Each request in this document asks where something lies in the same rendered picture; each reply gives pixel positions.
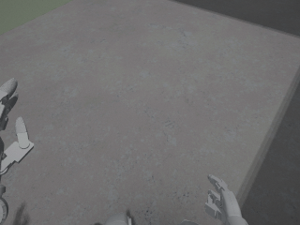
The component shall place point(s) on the right robot forearm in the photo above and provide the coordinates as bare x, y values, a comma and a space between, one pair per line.
235, 220

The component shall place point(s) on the robot right hand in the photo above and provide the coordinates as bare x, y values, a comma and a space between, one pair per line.
223, 206

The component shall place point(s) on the robot left hand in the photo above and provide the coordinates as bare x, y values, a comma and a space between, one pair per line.
19, 149

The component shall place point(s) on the robot left thigh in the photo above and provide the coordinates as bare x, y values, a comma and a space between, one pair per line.
118, 219

